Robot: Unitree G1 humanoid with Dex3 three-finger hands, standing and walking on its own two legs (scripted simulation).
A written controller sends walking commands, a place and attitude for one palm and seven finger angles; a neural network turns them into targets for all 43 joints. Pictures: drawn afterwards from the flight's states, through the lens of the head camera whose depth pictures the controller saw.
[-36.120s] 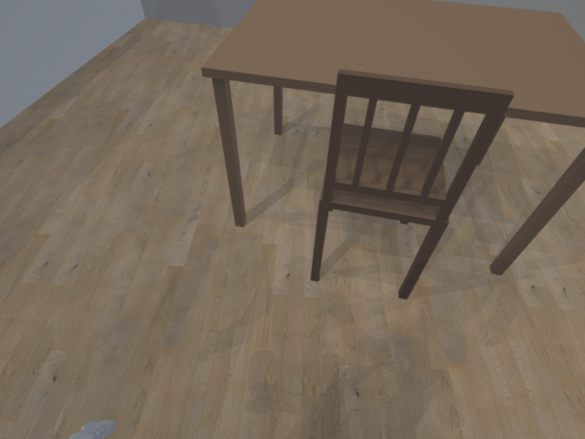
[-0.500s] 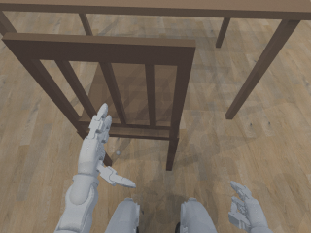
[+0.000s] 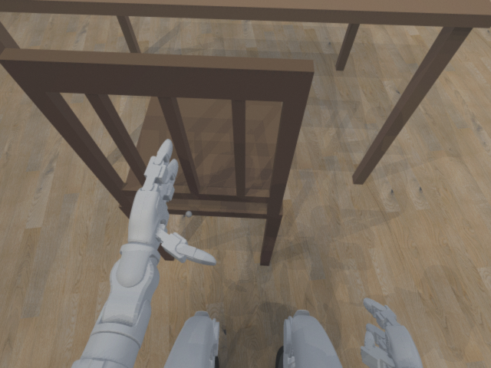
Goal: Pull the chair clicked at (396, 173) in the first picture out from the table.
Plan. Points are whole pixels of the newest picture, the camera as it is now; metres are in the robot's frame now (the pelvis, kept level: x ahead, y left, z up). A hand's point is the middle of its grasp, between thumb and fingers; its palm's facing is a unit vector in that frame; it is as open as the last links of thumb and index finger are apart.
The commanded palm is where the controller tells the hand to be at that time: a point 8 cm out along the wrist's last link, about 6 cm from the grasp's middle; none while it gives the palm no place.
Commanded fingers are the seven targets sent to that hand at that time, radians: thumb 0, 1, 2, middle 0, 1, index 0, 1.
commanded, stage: push the fingers through the gap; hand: left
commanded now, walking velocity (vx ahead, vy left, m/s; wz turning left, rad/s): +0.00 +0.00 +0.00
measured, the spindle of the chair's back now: (183, 152) +0.46 +0.12 +0.04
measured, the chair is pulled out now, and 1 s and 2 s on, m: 0.16 0.16 0.16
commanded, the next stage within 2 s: hook a spindle and tug to test in 1.18 s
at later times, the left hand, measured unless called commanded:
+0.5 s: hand (194, 186) +0.39 +0.10 +0.03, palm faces -0.04 -1.00 -0.04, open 16.9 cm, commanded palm +0.38 +0.16 +0.03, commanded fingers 0.00 -0.50 0.30 -0.06 -0.08 -0.06 -0.08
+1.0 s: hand (196, 170) +0.43 +0.10 +0.03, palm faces -0.03 -1.00 -0.04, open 16.9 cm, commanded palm +0.40 +0.15 +0.03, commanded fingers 0.00 -0.50 0.30 -0.06 -0.08 -0.06 -0.08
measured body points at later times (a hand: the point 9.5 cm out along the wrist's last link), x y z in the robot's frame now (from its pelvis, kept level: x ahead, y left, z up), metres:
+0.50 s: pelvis +0.00 +0.00 +0.00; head +0.12 -0.01 +0.43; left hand +0.39 +0.15 +0.03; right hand +0.13 -0.25 -0.12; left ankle +0.02 +0.13 -0.61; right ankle +0.04 -0.12 -0.61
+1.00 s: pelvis -0.01 +0.00 +0.00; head +0.12 -0.01 +0.43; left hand +0.42 +0.15 +0.03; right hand +0.08 -0.26 -0.13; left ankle +0.02 +0.13 -0.61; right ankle +0.04 -0.12 -0.61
